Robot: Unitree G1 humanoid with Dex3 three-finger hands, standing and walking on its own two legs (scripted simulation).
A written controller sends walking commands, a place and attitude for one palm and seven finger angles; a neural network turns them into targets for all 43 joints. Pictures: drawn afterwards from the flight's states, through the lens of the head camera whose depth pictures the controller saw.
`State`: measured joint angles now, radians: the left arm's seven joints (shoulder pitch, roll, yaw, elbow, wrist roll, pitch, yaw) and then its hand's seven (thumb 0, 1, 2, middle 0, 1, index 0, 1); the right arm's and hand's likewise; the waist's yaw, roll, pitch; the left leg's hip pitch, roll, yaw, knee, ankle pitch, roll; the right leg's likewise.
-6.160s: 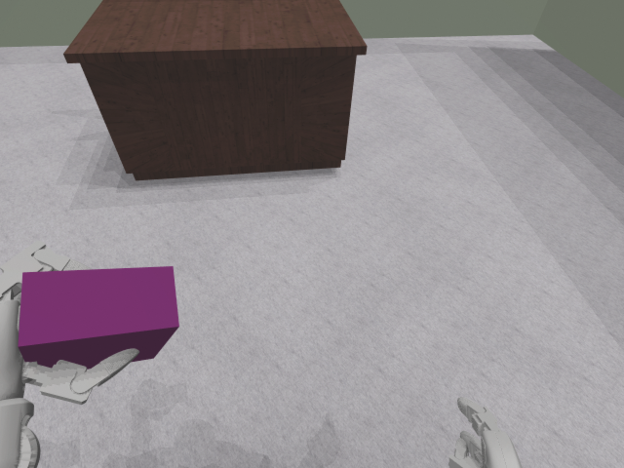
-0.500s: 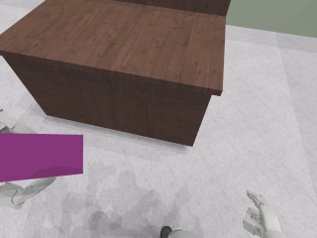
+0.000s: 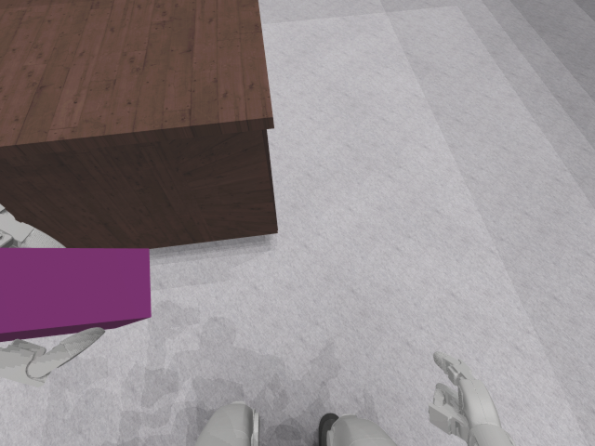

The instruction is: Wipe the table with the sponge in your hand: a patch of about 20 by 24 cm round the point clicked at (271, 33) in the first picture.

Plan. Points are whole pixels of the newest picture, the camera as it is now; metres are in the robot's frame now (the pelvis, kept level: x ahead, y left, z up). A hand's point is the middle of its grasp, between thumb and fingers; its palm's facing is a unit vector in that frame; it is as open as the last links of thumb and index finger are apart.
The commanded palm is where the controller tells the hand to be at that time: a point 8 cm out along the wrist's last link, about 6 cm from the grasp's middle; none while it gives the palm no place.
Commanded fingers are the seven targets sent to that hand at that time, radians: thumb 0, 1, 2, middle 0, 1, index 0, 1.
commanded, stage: turn to face it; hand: left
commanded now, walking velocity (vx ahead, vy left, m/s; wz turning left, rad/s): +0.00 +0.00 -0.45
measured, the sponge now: (85, 296) +0.24 +0.20 +0.15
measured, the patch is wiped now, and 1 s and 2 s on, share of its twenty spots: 0.00 0.00 0.00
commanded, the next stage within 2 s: take the last steps up to it in 0.40 s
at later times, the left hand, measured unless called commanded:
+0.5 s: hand (100, 331) +0.21 +0.16 +0.17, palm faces +0.26 -0.86 -0.44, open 10.0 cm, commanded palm +0.16 +0.21 +0.18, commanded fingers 0.00 0.10 1.30 -1.20 -1.60 -1.20 -1.60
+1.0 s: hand (81, 371) +0.18 +0.17 +0.16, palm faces +0.27 -0.86 -0.42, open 10.0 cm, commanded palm +0.14 +0.21 +0.18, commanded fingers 0.00 0.10 1.30 -1.20 -1.60 -1.20 -1.60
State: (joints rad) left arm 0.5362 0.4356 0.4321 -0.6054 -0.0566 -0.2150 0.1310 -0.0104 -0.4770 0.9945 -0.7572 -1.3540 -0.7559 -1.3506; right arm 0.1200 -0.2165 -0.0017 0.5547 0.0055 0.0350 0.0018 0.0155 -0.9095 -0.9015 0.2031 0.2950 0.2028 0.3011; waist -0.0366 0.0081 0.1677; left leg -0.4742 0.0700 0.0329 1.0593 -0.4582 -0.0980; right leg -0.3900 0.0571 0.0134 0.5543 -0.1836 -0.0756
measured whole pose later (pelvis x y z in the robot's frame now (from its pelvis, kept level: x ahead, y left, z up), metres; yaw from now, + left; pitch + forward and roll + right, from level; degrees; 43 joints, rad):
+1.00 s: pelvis -0.07 -0.03 +0.00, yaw -11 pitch -1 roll +1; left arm 0.51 0.35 0.36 -0.45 0.00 -0.22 0.16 -0.01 -0.48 1.00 -0.76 -1.35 -0.76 -1.35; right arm 0.26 -0.24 -0.05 0.63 0.00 -0.06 -0.07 0.02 -0.91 -0.90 0.20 0.29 0.20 0.30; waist -0.01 -0.02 0.00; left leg -0.22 0.02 0.10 0.52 -0.28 0.02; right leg -0.38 -0.04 -0.08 0.80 -0.45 0.00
